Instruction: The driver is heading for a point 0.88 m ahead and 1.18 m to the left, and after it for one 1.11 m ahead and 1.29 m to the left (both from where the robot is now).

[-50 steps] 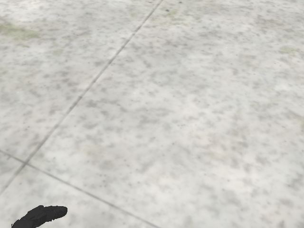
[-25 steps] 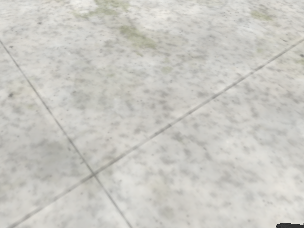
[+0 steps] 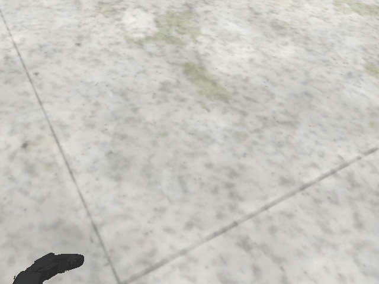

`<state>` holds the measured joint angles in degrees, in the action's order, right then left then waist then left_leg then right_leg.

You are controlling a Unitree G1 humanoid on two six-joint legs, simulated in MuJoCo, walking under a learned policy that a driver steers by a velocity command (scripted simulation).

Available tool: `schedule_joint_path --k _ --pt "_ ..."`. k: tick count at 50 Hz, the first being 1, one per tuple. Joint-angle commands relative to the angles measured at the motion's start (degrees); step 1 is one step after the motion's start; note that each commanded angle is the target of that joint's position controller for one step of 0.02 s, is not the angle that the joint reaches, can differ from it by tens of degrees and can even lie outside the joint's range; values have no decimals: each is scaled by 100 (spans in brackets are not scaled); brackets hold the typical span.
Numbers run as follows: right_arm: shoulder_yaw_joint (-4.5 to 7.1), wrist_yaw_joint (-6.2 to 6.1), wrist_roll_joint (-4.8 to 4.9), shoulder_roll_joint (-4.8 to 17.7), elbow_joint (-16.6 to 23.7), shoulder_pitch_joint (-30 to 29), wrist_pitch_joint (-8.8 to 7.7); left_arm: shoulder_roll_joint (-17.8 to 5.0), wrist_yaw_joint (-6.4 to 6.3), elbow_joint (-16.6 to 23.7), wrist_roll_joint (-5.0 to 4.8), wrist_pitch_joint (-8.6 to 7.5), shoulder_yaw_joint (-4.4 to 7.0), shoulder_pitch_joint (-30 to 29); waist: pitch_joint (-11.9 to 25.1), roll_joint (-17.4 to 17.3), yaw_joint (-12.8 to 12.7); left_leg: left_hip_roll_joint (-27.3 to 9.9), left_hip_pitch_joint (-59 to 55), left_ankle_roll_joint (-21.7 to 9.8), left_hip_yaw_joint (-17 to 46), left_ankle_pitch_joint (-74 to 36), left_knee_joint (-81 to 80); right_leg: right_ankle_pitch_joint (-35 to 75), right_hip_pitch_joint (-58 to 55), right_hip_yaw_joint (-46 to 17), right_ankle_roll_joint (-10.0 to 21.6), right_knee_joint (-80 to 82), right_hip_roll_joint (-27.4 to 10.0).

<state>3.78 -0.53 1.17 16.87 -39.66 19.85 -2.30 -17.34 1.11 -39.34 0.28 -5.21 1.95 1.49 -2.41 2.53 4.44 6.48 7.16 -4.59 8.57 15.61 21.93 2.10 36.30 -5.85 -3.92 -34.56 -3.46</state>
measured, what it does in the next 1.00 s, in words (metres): walks ahead, turning left: right foot, then left foot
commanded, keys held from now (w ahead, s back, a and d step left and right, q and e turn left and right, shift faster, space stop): w+q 0.14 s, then w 0.50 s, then w+q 0.36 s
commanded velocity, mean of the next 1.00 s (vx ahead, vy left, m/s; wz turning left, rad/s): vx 0.50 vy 0.00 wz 0.33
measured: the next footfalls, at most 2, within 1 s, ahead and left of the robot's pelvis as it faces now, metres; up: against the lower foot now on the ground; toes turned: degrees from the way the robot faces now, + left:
right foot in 0.12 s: +0.25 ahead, -0.14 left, +0.00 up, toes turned +8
left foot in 0.60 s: +0.46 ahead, +0.16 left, +0.00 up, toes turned +12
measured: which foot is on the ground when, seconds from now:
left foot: down 0.00-0.12, up 0.14-0.58, down 0.60-1.00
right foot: up 0.00-0.10, down 0.12-0.62, up 0.64-1.00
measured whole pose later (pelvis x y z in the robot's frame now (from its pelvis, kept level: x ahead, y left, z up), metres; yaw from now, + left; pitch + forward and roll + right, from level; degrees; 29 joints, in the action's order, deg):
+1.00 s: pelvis +0.53 +0.08 +0.00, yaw +19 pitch +2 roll +1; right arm 3.7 -0.6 1.4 16.6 -45.9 23.4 -3.1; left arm -16.4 1.7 -40.5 -0.2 -5.2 1.5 0.4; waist -1.4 2.9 5.9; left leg 4.5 3.7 -2.8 5.4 16.5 18.7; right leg 2.1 32.9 -4.7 -2.4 -30.3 -2.6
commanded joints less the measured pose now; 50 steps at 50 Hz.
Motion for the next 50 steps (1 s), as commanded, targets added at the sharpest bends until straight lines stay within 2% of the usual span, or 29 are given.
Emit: schedule_joint_path --k 1,3,4,5,6,7,8,9,10,11,12,14,18,21,24,26,28,29,30,31,32,33,34,35,36,39,44,47,50 --pt "273 -54 49 941 219 105 -36 -561 52 494 -60 -129 165 -493 171 -749 -55 -1303 410 -735 1227 -838 -270 113 -878 108 94 480 301" --pt "281 -68 34 928 194 70 3 -677 65 472 -76 -170 237 -302 196 -928 -192 -1411 157 -655 1550 -926 80 -459 -1108 91 254 580 321" --pt "268 -67 28 876 202 -2 27 -716 50 395 -77 -193 283 21 268 -1001 -378 -1347 164 -572 1593 -1060 321 -588 -1525 186 372 744 350" --pt "203 -55 5 689 227 -23 26 -851 12 283 -33 -218 369 554 583 -953 -643 -1081 312 -397 1427 -1321 914 -574 -2382 198 552 873 251" --pt "72 -33 -70 342 322 12 10 -1140 -36 222 67 -240 455 1392 1375 -411 -984 -739 942 -171 994 -713 2451 -800 -3836 -639 924 752 -652" --pt "-30 -32 99 44 466 805 -34 -1576 -23 18 124 -159 570 1928 2145 1508 -681 39 2959 256 198 1768 4358 -2163 -5677 -3331 1886 1322 -1965" --pt "50 -57 142 608 316 792 -49 -1078 26 42 -33 -136 473 1913 1849 1138 -791 -392 3691 351 321 1744 5160 -3541 -5550 -4093 1874 1699 -2060" --pt "136 -56 107 896 331 184 -29 -731 7 65 -48 -105 379 1709 1102 580 -946 -571 3859 396 247 1197 5352 -3502 -4883 -3230 1637 1813 -1785" --pt "131 -70 32 862 389 -178 -16 -625 3 71 14 -66 328 1450 684 190 -875 -736 3690 418 40 814 5256 -2800 -4196 -2485 1497 1863 -1526" --pt "131 -56 -36 772 467 -446 -40 -520 0 18 42 -43 289 1294 336 119 -794 -859 3591 415 17 569 4973 -2112 -3632 -1960 1495 1968 -1300" --pt "123 -22 -15 651 485 -457 -47 -438 -12 -17 81 -55 249 1230 227 249 -650 -991 3327 390 5 409 4742 -1644 -3266 -1554 1465 2091 -1123" --pt "71 17 17 422 443 -372 -33 -376 -9 -116 21 -97 237 1245 238 386 -533 -1059 3069 390 -142 378 4263 -1121 -3030 -1083 1536 2296 -976" --pt "-72 82 -92 178 578 -916 -76 -718 -22 -314 -80 -105 325 1370 147 197 -594 -1218 3084 469 -429 -334 2919 -347 -2975 -486 1700 2594 -1019" --pt "-132 169 -56 123 640 -1443 -155 -866 -34 -425 -130 -38 344 1501 73 189 -772 -1117 2639 481 -668 -1185 1841 -169 -2865 32 1539 2627 -839" --pt "-118 229 -4 212 754 -1894 -182 -972 -31 -605 -187 33 359 1847 1 227 -907 -991 2395 435 -773 -1406 1274 -159 -3094 93 1445 2541 -975" --pt "-87 263 6 308 822 -2027 -194 -1041 -42 -704 -221 94 376 1945 -56 272 -851 -936 2293 295 -789 -1170 1003 -1 -3360 64 1361 2398 -1143" --pt "8 264 -30 477 719 -1628 -202 -1119 -72 -748 -244 161 385 1859 154 270 -492 -750 1496 96 -971 -1057 637 988 -3443 242 1197 1822 -1111" --pt "137 229 -64 692 487 -948 -188 -1019 -87 -763 -235 177 342 1889 583 156 -160 -600 466 -52 -1085 -1061 497 1702 -3273 505 1055 964 -860" --pt "272 166 -92 1008 272 -11 -161 -787 -106 -682 -135 163 232 1867 1237 -89 265 -1108 -984 -302 -536 -1044 641 1114 -2483 757 827 -381 -598" --pt "403 113 -173 1670 200 531 -114 -192 -82 -429 -23 67 21 2307 1991 -1513 152 -2633 -2930 -1194 2046 -279 336 -1540 -256 1006 393 -2676 270" --pt "299 134 -83 1284 169 645 -118 -444 -75 -492 -97 -44 69 2173 2270 -1563 258 -2862 -2929 -1415 3309 439 -373 -3498 507 191 415 -3547 397" --pt "188 162 -50 1041 171 267 -152 -849 -41 -332 -230 -113 195 1721 1400 -1265 177 -2622 -2292 -1186 2627 559 -483 -3159 994 142 494 -3800 76" --pt "133 178 -55 868 206 -81 -167 -820 -46 -261 -222 -142 188 1411 925 -1015 31 -2343 -1591 -1065 1953 175 -558 -2650 948 270 529 -3600 -150" --pt "90 200 -82 725 223 -377 -173 -764 -63 -251 -112 -144 193 1301 580 -768 -137 -2113 -932 -1005 1527 -341 -711 -2276 746 301 483 -3245 -278" --pt "54 210 -129 609 256 -576 -193 -725 -68 -263 -45 -107 213 1356 442 -812 -341 -1930 -433 -960 1246 -800 -871 -2000 386 247 437 -2952 -395" --pt "94 167 -93 640 201 -671 -246 -486 -57 -255 14 6 172 1393 375 -770 -565 -1741 211 -1093 821 -1444 -1191 -1619 -64 312 220 -2367 -348" --pt "206 13 -32 912 -61 -254 -218 -260 -27 85 16 -15 69 200 55 -616 -253 -1458 559 -874 354 -1386 -1234 -71 -355 310 60 -331 -51" --pt "240 -23 28 1003 -220 113 -181 -337 39 243 -63 -63 72 -312 13 -592 -89 -1551 497 -794 541 -1080 -1051 275 -691 237 78 235 125" --pt "253 -60 40 994 -301 230 -125 -545 75 307 -78 -117 143 -391 24 -689 -162 -1715 137 -651 935 -878 -624 -47 -926 87 229 605 153"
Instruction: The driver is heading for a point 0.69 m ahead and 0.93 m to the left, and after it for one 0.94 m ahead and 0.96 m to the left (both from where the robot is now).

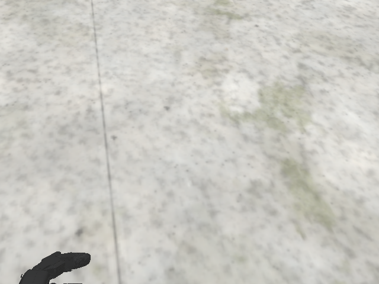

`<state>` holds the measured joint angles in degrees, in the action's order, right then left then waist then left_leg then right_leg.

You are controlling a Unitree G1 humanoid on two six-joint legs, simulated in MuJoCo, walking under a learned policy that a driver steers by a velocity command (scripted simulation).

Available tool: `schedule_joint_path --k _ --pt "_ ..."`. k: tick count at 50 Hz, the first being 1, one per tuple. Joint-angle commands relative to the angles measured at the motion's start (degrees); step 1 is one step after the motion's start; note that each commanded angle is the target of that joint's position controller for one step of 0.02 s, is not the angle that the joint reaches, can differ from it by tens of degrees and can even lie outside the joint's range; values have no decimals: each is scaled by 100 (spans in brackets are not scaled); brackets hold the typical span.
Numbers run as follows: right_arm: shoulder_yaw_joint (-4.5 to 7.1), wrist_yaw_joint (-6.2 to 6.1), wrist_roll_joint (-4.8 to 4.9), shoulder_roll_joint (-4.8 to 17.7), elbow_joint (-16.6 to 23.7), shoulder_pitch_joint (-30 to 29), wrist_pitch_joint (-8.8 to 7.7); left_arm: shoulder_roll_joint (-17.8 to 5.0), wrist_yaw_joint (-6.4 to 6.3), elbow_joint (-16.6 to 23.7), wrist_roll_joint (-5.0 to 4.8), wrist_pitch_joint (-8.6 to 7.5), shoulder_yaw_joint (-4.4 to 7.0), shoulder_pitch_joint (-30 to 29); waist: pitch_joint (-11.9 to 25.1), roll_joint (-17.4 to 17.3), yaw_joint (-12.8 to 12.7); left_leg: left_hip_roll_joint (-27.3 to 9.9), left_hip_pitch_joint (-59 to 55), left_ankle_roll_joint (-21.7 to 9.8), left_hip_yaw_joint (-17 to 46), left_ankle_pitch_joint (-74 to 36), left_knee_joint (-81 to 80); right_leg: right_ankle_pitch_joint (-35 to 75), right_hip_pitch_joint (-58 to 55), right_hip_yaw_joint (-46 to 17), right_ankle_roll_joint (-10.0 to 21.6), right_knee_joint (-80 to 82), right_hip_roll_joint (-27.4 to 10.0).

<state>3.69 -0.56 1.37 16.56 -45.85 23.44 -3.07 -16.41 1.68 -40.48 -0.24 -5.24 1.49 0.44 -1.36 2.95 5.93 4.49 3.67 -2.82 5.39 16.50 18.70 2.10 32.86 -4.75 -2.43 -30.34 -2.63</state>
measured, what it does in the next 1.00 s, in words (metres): walks ahead, turning left: right foot, then left foot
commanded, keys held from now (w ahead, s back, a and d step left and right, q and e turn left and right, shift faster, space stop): w+q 0.90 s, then q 0.10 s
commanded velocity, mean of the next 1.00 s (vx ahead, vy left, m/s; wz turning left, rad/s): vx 0.49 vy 0.00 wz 0.57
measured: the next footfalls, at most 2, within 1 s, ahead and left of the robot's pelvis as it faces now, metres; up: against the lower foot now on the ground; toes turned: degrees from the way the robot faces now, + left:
right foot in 0.08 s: +0.22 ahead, -0.14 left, +0.00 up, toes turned +5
left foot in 0.58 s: +0.42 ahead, +0.19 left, +0.00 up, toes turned +23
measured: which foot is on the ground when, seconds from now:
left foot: down 0.00-0.08, up 0.10-0.56, down 0.58-1.00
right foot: up 0.00-0.06, down 0.08-0.58, up 0.60-1.00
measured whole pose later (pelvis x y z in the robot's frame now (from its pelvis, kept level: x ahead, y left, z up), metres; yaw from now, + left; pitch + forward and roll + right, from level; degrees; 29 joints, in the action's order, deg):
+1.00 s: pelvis +0.51 +0.14 +0.00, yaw +35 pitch +2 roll +0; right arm 4.3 -1.3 1.2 17.0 -41.5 20.9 -1.5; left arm -16.6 1.6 -39.4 0.5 -5.5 2.3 -0.5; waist -2.3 2.6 5.1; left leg 6.7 5.6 -4.2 10.4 19.3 24.6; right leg 2.5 32.5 -5.6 -2.6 -29.1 -0.9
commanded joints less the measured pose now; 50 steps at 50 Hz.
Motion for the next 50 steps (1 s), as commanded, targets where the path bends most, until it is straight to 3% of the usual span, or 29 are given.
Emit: schedule_joint_path --k 1,3,4,5,6,7,8,9,11,15,19,24,26,27,28,29,30,31,32,33,34,35,36,39,44,47,50 --pt "273 -65 2 1031 306 -127 -16 -697 18 404 -26 -133 216 -188 -45 -802 -374 -1538 407 -779 1362 -1049 -114 -310 -766 17 146 227 95" --pt "213 -61 -31 835 318 -147 42 -875 -32 205 1 -164 337 575 336 -814 -763 -1196 557 -563 1289 -1470 702 -587 -1967 201 388 525 125" --pt "94 -40 -94 526 428 -192 36 -1136 -80 112 89 -185 427 1386 1075 -455 -1137 -822 1144 -366 986 -1049 2076 -700 -3343 -412 708 363 -579" --pt "-36 -41 -1 83 585 441 -36 -1634 -110 -24 139 -98 573 2021 1964 1067 -1028 -15 3080 69 164 904 4087 -1736 -5389 -2638 1522 699 -1925" --pt "20 -46 84 467 580 489 -78 -1277 -70 -64 36 -52 495 2098 1940 1358 -1036 -261 3971 141 360 1751 5129 -2979 -5397 -3891 1714 1229 -2228" --pt "146 -45 126 888 587 15 -53 -864 -85 -4 8 -34 387 1801 1140 717 -1103 -530 4250 155 423 1281 5469 -3206 -4719 -3145 1481 1376 -2016" --pt "164 -53 81 903 640 -323 -14 -705 -93 22 36 -14 336 1494 681 352 -1014 -737 4135 183 239 847 5431 -2622 -4034 -2341 1314 1442 -1781" --pt "170 -46 27 819 690 -514 12 -551 -91 -14 64 -2 293 1251 338 249 -890 -886 3982 206 193 534 5182 -2006 -3441 -1765 1262 1596 -1545" --pt "168 -6 36 583 712 -512 107 -444 -105 -75 108 -40 276 1028 96 449 -675 -1115 3522 218 133 199 4838 -1295 -2755 -946 1185 1907 -1281" --pt "99 32 -16 314 936 -869 200 -692 -126 -267 57 -127 395 1102 -39 184 -655 -1210 3674 316 40 -401 4103 -294 -2656 -91 1363 2232 -1339" --pt "39 184 -4 222 1102 -1452 135 -875 -165 -360 31 -71 450 1162 -134 66 -830 -1135 3412 261 -254 -1551 2780 110 -2790 787 1215 2289 -1172" --pt "41 337 1 288 1431 -2176 156 -1140 -186 -547 -108 76 540 1515 -361 19 -987 -981 3269 26 -604 -1423 1870 388 -3439 1248 1017 2100 -1386" --pt "124 360 -34 456 1490 -2079 184 -1304 -203 -566 -169 155 593 1508 -196 126 -803 -707 2844 -184 -872 -851 1734 1879 -3714 1453 906 1513 -1420" --pt "208 354 -49 605 1438 -1755 206 -1387 -219 -559 -199 200 618 1488 58 199 -577 -480 2314 -316 -1049 -582 1701 2809 -3750 1574 838 887 -1380" --pt "352 327 -37 824 1230 -967 224 -1371 -235 -535 -224 248 606 1408 465 111 -103 -202 1229 -505 -1190 -764 1394 3262 -3474 1772 701 -194 -1219" --pt "564 233 -3 1222 913 99 276 -1168 -264 -493 -124 246 519 1509 1000 -206 359 -228 -509 -744 -771 -873 1280 2373 -2378 1825 464 -1743 -994" --pt "673 140 78 1930 895 112 272 -341 -211 -163 181 158 250 1937 1294 -1887 -214 -1758 -2336 -1629 2154 -231 947 -2704 238 1705 73 -3891 -51" --pt "552 185 36 1707 1169 165 145 -528 -155 -31 22 -60 212 1611 2333 -1569 -11 -2399 -2791 -2227 4374 1002 -85 -3762 1054 218 68 -4878 424" --pt "421 222 -24 1273 1095 13 35 -970 -104 129 -221 -191 323 989 1592 -1034 152 -2257 -2402 -1867 3655 700 -287 -3202 1597 -8 195 -4885 111" --pt "367 220 -27 1117 1072 -226 -26 -901 -107 170 -215 -272 286 875 1067 -802 -38 -2029 -1656 -1666 2941 243 -261 -2701 1486 20 300 -4423 -124" --pt "307 209 -35 943 1113 -646 -40 -882 -151 87 -62 -293 296 890 728 -460 -303 -1796 -859 -1487 2392 -396 -259 -2365 1096 0 276 -3916 -321" --pt "247 187 -91 792 1193 -931 -48 -939 -162 42 31 -253 338 980 586 -539 -519 -1619 -289 -1418 2017 -990 -349 -2132 665 -48 246 -3552 -436" --pt "227 166 -132 765 1252 -1064 -46 -939 -144 30 55 -185 354 1052 520 -616 -639 -1536 62 -1422 1886 -1277 -472 -2005 400 -46 198 -3380 -451" --pt "259 72 -91 882 1159 -974 -80 -697 -145 79 124 -37 306 922 316 -488 -685 -1355 707 -1468 1400 -1925 -638 -1565 222 123 -54 -2625 -338" --pt "295 -50 -41 995 921 -564 -24 -413 -86 368 77 -44 185 -146 -3 -643 -294 -930 1157 -1056 984 -1275 -591 206 -212 178 -186 -597 59" --pt "314 -73 -10 1012 737 -284 40 -513 -33 534 57 -96 214 -508 -78 -705 -186 -970 983 -904 1212 -1663 -163 381 -449 131 -90 -37 273" --pt "319 -145 -15 946 716 -264 183 -688 6 529 80 -139 310 -318 183 -910 -317 -1012 423 -684 1658 -2281 707 -139 -725 38 106 263 438"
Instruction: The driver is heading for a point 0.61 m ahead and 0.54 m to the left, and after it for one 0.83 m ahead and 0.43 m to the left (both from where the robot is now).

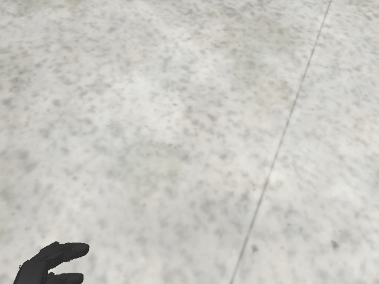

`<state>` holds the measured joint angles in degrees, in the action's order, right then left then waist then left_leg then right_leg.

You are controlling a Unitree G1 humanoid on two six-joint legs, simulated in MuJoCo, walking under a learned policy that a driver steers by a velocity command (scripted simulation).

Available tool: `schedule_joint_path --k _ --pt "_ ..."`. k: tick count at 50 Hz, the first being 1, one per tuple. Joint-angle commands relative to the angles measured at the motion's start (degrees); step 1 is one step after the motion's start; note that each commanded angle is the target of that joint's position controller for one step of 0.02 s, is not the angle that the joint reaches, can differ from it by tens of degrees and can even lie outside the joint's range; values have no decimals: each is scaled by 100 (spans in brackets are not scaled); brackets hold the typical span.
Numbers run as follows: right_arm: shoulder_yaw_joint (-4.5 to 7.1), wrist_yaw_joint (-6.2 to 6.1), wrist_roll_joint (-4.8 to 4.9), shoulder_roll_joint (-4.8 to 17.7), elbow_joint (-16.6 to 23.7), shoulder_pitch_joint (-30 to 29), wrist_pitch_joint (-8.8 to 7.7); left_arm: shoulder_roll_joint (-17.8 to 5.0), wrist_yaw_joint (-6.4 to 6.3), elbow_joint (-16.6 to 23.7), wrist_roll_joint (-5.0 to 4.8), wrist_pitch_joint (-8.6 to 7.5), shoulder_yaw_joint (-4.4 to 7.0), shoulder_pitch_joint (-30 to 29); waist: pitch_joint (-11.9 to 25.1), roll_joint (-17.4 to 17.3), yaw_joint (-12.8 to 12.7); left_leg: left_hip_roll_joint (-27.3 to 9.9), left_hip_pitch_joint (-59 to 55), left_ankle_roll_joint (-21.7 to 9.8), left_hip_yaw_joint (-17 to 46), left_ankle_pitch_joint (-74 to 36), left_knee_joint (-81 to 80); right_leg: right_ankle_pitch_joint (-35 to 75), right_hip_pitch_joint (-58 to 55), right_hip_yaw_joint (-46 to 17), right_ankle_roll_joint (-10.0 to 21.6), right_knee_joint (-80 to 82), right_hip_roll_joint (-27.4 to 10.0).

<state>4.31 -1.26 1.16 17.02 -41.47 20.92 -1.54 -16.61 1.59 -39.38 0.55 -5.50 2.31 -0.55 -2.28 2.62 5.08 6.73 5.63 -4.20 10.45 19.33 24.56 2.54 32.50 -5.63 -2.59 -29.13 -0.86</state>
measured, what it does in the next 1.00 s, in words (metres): walks ahead, turning left: right foot, then left foot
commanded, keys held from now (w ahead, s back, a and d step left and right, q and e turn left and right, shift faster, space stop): q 0.44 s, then w+q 0.50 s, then q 0.06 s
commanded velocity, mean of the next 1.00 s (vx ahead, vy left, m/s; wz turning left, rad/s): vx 0.25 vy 0.00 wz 0.60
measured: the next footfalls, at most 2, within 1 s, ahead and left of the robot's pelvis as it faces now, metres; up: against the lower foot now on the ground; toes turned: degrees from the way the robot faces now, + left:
right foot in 0.06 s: +0.22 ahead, -0.13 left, +0.00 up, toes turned +6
left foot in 0.50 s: +0.15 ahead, +0.13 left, +0.00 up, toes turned +20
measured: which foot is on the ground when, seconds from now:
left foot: down 0.00-0.06, up 0.08-0.48, down 0.50-0.96, up 0.98-1.00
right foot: up 0.00-0.04, down 0.06-0.50, up 0.52-0.94, down 0.96-1.00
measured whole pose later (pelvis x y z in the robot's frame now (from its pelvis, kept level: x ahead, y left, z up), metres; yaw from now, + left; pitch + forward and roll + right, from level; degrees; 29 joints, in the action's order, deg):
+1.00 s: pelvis +0.29 +0.06 -0.01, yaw +36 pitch +2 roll -2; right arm 4.3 -1.7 1.2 18.0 -40.3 22.7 -0.5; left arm -17.0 1.8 -42.2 0.4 -6.3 3.8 2.7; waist 0.3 -1.0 3.6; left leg 3.5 9.7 -1.4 13.6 28.0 40.5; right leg -8.5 21.8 -0.7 0.5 -28.9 2.3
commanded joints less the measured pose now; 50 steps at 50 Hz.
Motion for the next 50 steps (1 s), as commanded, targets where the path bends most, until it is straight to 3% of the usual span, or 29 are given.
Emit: schedule_joint_path --k 1,2,3,4,5,6,7,8,10,12,15,17,22,23,24,25,26,27,28,29,31,34,39,44,46,47,48,49,50 --pt "251 -94 8 859 334 -132 62 -709 1 358 13 -128 260 16 386 -958 -361 -1174 149 -448 1261 -2729 435 -260 -952 158 221 248 271" --pt "216 -95 24 757 423 -327 73 -761 -38 283 59 -150 298 395 585 -922 -621 -917 246 -246 1149 -2881 966 265 -1574 256 364 614 173" --pt "115 -86 -58 459 586 -362 57 -1060 -81 263 165 -165 364 978 1321 -504 -837 -583 839 23 857 -2052 2235 1723 -2986 -353 737 299 -673" --pt "11 -68 -87 70 473 831 60 -1255 -112 246 238 -68 375 1317 2229 1039 -423 204 2386 458 285 2260 4057 3671 -4952 -2068 1743 -83 -2330" --pt "79 -40 13 706 433 1233 58 -1149 -67 176 5 59 402 1487 2739 1331 -438 -181 3002 592 174 2224 5011 2011 -5154 -3251 2084 209 -2791" --pt "202 -65 74 1055 428 574 138 -754 -105 347 -5 140 303 1210 2024 673 -643 -425 3322 763 67 1685 5366 1034 -4568 -2593 1861 482 -2368" --pt "238 -104 53 1149 544 21 237 -553 -149 375 25 231 225 889 1420 301 -675 -578 3402 851 -220 1268 5277 635 -3844 -1821 1629 642 -2049" --pt "263 -133 18 1118 592 -199 342 -461 -175 383 39 296 173 636 986 199 -599 -727 3274 913 -317 1077 5146 519 -3148 -1315 1559 794 -1785" --pt "206 -137 32 747 654 -145 468 -576 -205 287 103 334 208 410 538 490 -377 -891 2643 896 -574 832 4460 277 -2060 -539 1457 1201 -1385" --pt "141 -141 -4 493 701 -182 471 -678 -216 189 107 318 266 415 596 588 -387 -914 2446 894 -768 686 3886 791 -2026 -166 1592 1333 -1412" --pt "104 -69 -48 478 817 -456 457 -827 -249 124 25 375 338 353 930 446 -455 -1087 2150 830 -812 110 3100 997 -2262 112 1714 1373 -1660" --pt "102 3 -37 511 868 -609 475 -908 -251 103 -13 444 361 254 903 465 -469 -1094 1824 744 -924 -168 2619 516 -2140 363 1653 1450 -1665" --pt "174 161 -46 659 1008 -875 524 -1113 -207 -71 -160 542 422 327 665 490 -468 -973 1318 427 -1221 -362 1308 -388 -2290 611 1325 1167 -1778" --pt "197 176 -45 653 942 -749 518 -1117 -200 -127 -218 562 430 369 705 417 -390 -859 949 294 -1352 -606 841 -1004 -2155 736 1153 1001 -1709" --pt "264 155 -43 754 829 -541 514 -963 -186 -206 -231 575 395 509 724 261 -345 -731 412 123 -1341 -606 582 -1867 -1774 896 923 686 -1535" --pt "374 98 -13 1017 693 -75 496 -642 -146 -278 -165 587 306 629 685 -445 -207 -1077 -300 -195 -610 -439 -31 -2780 -1003 1305 552 -329 -1135" --pt "517 6 37 1727 753 198 455 -272 -102 78 58 567 172 439 559 -2055 -284 -2435 -933 -1145 1854 384 -610 -4079 844 1717 4 -2390 -151" --pt "462 89 -123 1669 832 247 250 -617 -120 229 -36 445 285 -120 530 -1550 107 -2693 -570 -1637 2881 1349 -1232 -3908 1482 494 102 -3135 65" --pt "363 113 -153 1377 811 -12 91 -876 -92 255 -182 360 373 -182 289 -1256 -63 -2559 -473 -1421 2535 1863 -1407 -3301 1608 221 274 -3192 -164" --pt "295 102 -97 1176 816 -289 6 -962 -83 141 -193 301 427 5 164 -1181 -258 -2366 -359 -1166 2145 1743 -1381 -2765 1523 201 334 -3055 -279" --pt "181 32 -56 950 833 -502 -13 -927 -86 -27 -42 215 447 159 193 -1139 -384 -2012 -250 -903 1578 1089 -1389 -1968 1164 205 235 -2670 -334" --pt "167 -43 -123 942 808 -350 -77 -732 -35 -90 -54 116 407 93 259 -956 -378 -1732 -180 -832 1114 89 -1398 -1077 767 314 87 -1997 -121" --pt "241 -71 -26 1098 632 -45 -79 -520 18 52 -110 64 291 -355 44 -1030 -176 -1559 210 -807 914 -255 -1260 -668 129 253 -113 -599 87" --pt "245 -32 18 1062 507 74 -30 -674 77 161 -167 -61 289 -394 15 -1048 -159 -1632 363 -790 1425 -246 -878 -928 -596 168 -1 11 158" --pt "220 -22 23 970 507 -31 -2 -790 65 62 -163 -130 345 38 129 -1169 -404 -1550 408 -677 1566 -484 -537 -1019 -1236 252 155 288 189" --pt "167 -25 19 805 514 -63 11 -859 31 -65 -132 -156 397 451 285 -1137 -608 -1348 589 -545 1495 -561 -196 -936 -1900 307 272 502 152" --pt "81 -28 -30 553 579 -168 6 -1071 -27 -132 -40 -175 473 1037 693 -914 -918 -995 1013 -278 1147 -737 818 -946 -2939 -130 526 518 -358" --pt "-6 -52 -18 238 804 6 -26 -1639 -85 -183 116 -145 595 1673 1421 479 -966 -255 2529 198 257 149 2713 -1000 -4645 -1801 1166 667 -1603" --pt "29 -92 22 506 888 293 -60 -1537 -31 -313 61 -77 587 1895 1558 1544 -818 -175 3529 405 54 1769 3965 -1016 -4942 -3445 1692 1086 -2369"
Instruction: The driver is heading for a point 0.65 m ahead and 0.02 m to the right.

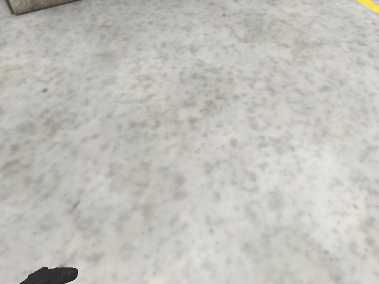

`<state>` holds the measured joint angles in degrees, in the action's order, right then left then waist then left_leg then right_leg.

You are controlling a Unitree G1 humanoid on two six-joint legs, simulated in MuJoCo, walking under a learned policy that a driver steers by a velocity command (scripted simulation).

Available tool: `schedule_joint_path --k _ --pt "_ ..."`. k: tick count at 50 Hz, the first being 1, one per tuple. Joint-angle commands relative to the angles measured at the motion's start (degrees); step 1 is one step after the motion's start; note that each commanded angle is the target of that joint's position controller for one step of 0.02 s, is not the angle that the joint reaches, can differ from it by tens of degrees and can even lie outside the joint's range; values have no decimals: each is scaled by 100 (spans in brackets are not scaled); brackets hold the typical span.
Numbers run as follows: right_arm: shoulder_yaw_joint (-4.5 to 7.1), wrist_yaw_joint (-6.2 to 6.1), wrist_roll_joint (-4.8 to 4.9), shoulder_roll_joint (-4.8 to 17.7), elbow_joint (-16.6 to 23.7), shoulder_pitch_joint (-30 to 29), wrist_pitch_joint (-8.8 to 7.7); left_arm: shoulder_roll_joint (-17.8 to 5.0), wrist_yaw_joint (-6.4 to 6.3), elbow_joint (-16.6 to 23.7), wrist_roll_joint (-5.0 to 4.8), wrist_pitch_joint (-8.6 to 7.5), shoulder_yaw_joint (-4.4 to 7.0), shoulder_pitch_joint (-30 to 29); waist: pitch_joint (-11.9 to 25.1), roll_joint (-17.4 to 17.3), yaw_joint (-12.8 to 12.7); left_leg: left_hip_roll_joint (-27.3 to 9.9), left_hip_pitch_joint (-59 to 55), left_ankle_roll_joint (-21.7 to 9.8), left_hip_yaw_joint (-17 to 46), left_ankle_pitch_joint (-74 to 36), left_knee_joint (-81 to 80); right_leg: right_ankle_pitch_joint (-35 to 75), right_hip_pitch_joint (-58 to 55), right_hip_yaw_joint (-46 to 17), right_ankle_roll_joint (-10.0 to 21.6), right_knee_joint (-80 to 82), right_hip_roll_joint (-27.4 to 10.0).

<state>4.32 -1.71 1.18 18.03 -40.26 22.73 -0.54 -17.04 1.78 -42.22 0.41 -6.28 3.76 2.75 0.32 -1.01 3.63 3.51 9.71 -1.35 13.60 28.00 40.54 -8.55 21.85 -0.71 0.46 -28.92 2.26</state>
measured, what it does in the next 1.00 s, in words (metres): walks ahead: left foot, then right foot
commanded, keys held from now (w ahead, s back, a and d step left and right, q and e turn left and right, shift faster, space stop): q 0.12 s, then no key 0.88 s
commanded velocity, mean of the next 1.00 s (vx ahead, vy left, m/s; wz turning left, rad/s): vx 0.08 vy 0.00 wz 0.21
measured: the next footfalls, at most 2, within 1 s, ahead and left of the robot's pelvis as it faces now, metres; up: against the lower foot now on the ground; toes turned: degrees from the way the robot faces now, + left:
left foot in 0.38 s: +0.23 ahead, +0.14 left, +0.00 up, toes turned +9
right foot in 0.68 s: +0.23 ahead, -0.11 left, +0.00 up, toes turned +9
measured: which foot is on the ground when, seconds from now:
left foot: up 0.00-0.36, down 0.38-1.00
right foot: down 0.00-0.40, up 0.42-0.66, down 0.68-1.00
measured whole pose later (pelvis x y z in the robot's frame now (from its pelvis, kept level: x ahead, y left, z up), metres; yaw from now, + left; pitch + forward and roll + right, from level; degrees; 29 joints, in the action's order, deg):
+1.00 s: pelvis +0.20 +0.00 +0.01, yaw +10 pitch -1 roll +0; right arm 3.1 -1.6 -0.4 14.6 -51.6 9.7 0.9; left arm -14.1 -0.5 -53.6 0.6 -0.8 -0.2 10.2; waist -2.1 0.0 -0.3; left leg -0.2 12.9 1.3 2.0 12.9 27.2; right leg -17.8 9.2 1.5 0.2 -28.3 -0.8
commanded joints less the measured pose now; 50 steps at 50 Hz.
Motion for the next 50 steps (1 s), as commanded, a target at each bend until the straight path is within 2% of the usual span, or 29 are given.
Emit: schedule_joint_path --k 1,2,3,4,6,9,12,15,17,18,19,20,21,22,23,24,25,26,27,31,33,34,35,36,37,38,41,45,50 --pt "159 -44 35 849 610 75 -127 -1015 -64 81 -12 46 303 1230 739 1247 -608 -198 3355 230 -145 609 2964 461 -3362 -3373 1327 1019 -2604" --pt "205 -36 5 955 587 -221 -69 -755 -97 169 -3 105 228 974 410 844 -585 -376 3255 300 -339 298 3108 1274 -2850 -2419 1169 923 -2349" --pt "229 -38 -27 917 609 -348 -16 -612 -121 191 12 158 176 710 229 642 -467 -501 3106 355 -489 40 2982 1977 -2381 -1762 1058 915 -2094" --pt "246 -31 -34 838 634 -421 43 -509 -145 186 11 187 137 548 108 703 -369 -650 2941 374 -572 -166 2793 2549 -2019 -1272 982 939 -1922" --pt "162 5 4 494 712 -488 127 -614 -180 106 22 205 160 468 1 916 -335 -679 2663 433 -906 -516 2400 3042 -1549 -596 1016 1182 -1689" --pt "43 37 -53 214 893 -780 131 -837 -233 -43 -10 267 215 494 184 804 -376 -669 2451 470 -1013 -1050 1481 3554 -1609 -267 1237 1326 -1763" --pt "1 143 -80 167 922 -1034 87 -894 -239 -116 -109 355 208 377 333 742 -424 -584 1811 358 -1194 -1823 391 3441 -1594 174 1128 1316 -1626" --pt "29 238 -87 270 1008 -1349 70 -1018 -197 -271 -209 396 216 541 293 711 -502 -468 1433 203 -1269 -1972 -383 3087 -1772 182 1028 1088 -1668" --pt "81 265 -105 369 997 -1268 57 -1070 -189 -339 -294 419 211 507 292 662 -342 -357 964 -10 -1348 -2201 -1123 2874 -1785 166 866 636 -1645" --pt "145 237 -130 499 921 -1054 43 -980 -180 -397 -299 413 173 581 420 518 -208 -243 303 -181 -1404 -2718 -1599 2771 -1602 269 685 160 -1466" --pt "243 168 -165 842 902 -842 48 -796 -155 -462 -186 375 97 851 676 80 -150 -617 -543 -399 -993 -4365 -1732 2098 -1171 505 348 -539 -1150" --pt "274 72 -329 1276 1023 -646 90 -435 -95 -314 110 318 -78 1162 1333 -1103 -288 -2113 -2047 -1228 694 -6930 -1251 -786 161 732 -115 -2024 -616" --pt "50 89 -299 621 1009 -734 84 -336 -54 -350 59 399 -163 1173 2037 -1198 -222 -2713 -1927 -1963 1378 -6327 -1453 -3165 318 9 -305 -2780 -498" --pt "-34 159 -224 386 948 -930 52 -730 -43 -371 -92 499 -45 932 1585 -668 -177 -2358 -1382 -1796 983 -5468 -1653 -3154 415 -190 -368 -3059 -647" --pt "-43 194 -202 390 871 -1192 13 -703 -71 -355 -156 564 -37 784 1099 -603 -273 -2036 -1034 -1496 584 -4937 -1730 -3024 619 -159 -371 -3025 -705" --pt "-10 214 -191 509 839 -1453 -4 -702 -133 -424 -127 630 -22 803 791 -469 -350 -1840 -623 -1287 333 -4487 -1868 -2765 593 -148 -416 -2755 -742" --pt "21 203 -190 596 807 -1676 -11 -756 -198 -470 -71 702 6 876 641 -557 -461 -1697 -141 -1188 125 -4228 -1987 -2422 278 -111 -492 -2532 -738" --pt "36 193 -224 628 766 -1824 2 -694 -228 -532 -58 751 -6 1009 558 -637 -563 -1554 267 -1160 -75 -4105 -2065 -2170 -59 -1 -559 -2374 -646" --pt "24 180 -249 546 724 -1903 5 -605 -252 -591 -52 777 -25 1129 586 -669 -598 -1482 431 -1157 -201 -3938 -2099 -1981 -301 51 -587 -2149 -605" --pt "-44 149 -235 329 480 -2016 14 -413 -268 -607 -26 795 -87 1017 611 -688 -530 -1392 631 -1050 -277 -2698 -2089 -970 -923 133 -456 -914 -548" --pt "-116 152 -187 145 304 -1964 29 -342 -219 -648 93 768 -122 1096 511 -531 -652 -1110 936 -650 -410 -1345 -2025 -7 -1529 194 -271 143 -475" --pt "-147 155 -223 48 164 -1742 23 -516 -209 -591 170 751 -114 1040 317 -244 -539 -863 1121 -330 -525 -735 -1876 312 -1602 -180 -104 426 -780" --pt "-127 153 -267 64 105 -1482 45 -883 -230 -504 116 742 -59 765 9 417 -209 -513 972 -53 -828 -462 -1782 -419 -953 -427 146 606 -1096" --pt "-139 121 -282 28 83 -1625 70 -726 -216 -528 93 711 -86 538 -159 832 -204 -385 276 106 -1019 -921 -1625 -1754 -61 -549 293 937 -1062" --pt "-103 84 -256 145 60 -1788 82 -533 -204 -495 120 651 -154 395 -301 816 -257 -407 -30 119 -997 -1320 -1472 -2092 215 -517 208 1105 -964" --pt "-73 42 -236 183 2 -1792 90 -495 -202 -545 135 588 -176 388 -273 783 -261 -443 -154 69 -979 -1582 -1409 -1864 199 -448 94 1109 -900" --pt "-36 5 -225 227 -236 -1641 84 -503 -212 -708 44 440 -202 678 -86 509 -365 -525 -113 1 -880 -2226 -1471 -841 -375 -271 -18 836 -777" --pt "-21 14 -170 185 -562 -1567 50 -481 -248 -842 25 468 -229 822 65 235 -451 -542 -138 61 -903 -2729 -1488 -158 -779 -168 38 681 -693" --pt "1 -24 -146 243 -969 -1479 75 -467 -240 -964 1 515 -242 818 104 91 -460 -567 -251 107 -914 -3054 -1520 403 -997 -111 87 661 -640"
